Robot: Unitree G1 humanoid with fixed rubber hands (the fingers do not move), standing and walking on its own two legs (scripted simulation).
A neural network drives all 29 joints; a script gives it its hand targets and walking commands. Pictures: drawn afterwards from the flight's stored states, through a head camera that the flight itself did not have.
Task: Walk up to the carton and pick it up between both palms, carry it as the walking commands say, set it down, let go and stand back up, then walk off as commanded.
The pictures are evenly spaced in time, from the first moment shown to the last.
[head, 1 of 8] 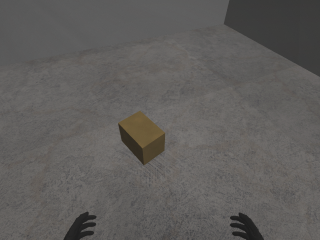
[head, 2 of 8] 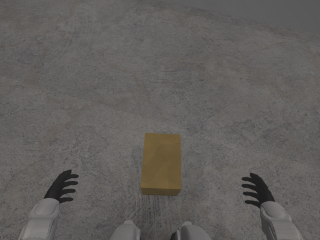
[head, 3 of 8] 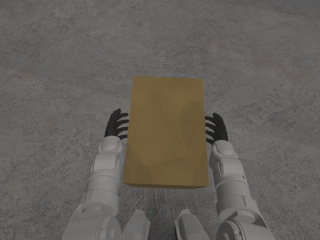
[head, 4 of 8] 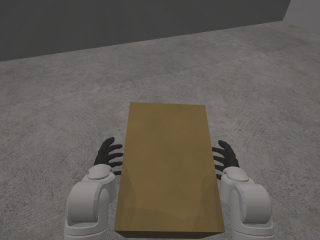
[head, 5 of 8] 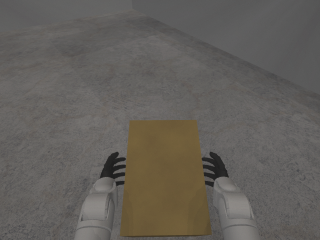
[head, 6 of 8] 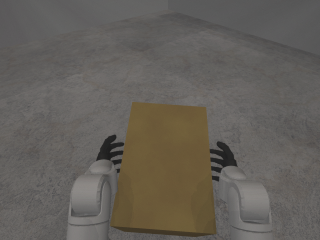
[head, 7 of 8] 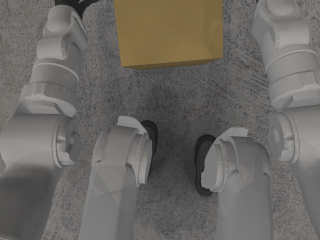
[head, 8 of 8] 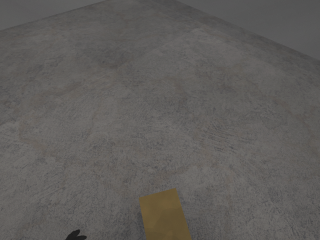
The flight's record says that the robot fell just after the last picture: no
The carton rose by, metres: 0.69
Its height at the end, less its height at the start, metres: +0.02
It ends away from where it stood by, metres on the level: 2.93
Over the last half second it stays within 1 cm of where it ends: no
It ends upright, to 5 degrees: yes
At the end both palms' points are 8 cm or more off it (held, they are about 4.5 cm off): yes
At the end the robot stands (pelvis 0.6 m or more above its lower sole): yes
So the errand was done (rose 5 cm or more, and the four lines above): no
